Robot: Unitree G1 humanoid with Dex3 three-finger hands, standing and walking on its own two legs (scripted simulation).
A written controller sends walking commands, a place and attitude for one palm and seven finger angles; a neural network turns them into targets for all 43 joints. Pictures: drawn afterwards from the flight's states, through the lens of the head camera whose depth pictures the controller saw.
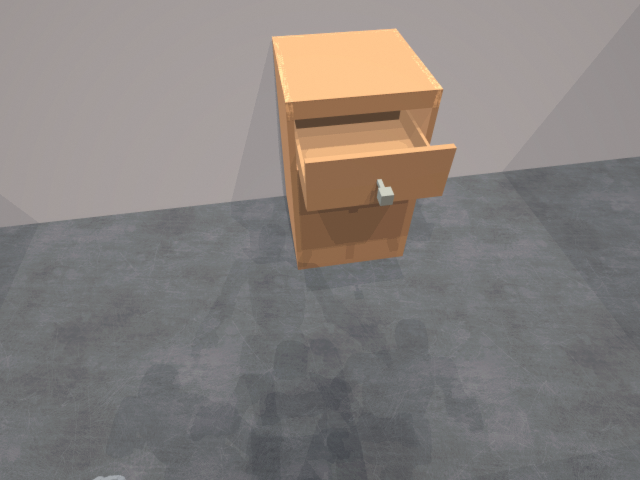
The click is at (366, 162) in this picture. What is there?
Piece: drawer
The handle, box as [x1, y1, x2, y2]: [377, 179, 393, 205]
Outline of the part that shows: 377,179 377,198 380,205 392,204 393,193 391,188 385,187 381,179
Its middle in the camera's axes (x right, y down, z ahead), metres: +0.16 -0.12 +0.99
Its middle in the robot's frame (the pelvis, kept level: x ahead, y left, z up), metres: +0.82 -0.11 -0.18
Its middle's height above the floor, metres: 0.59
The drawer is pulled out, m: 0.19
